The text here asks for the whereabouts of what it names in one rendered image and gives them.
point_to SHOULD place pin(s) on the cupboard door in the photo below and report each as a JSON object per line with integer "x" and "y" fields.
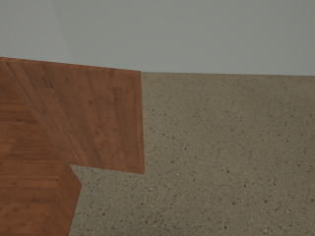
{"x": 92, "y": 115}

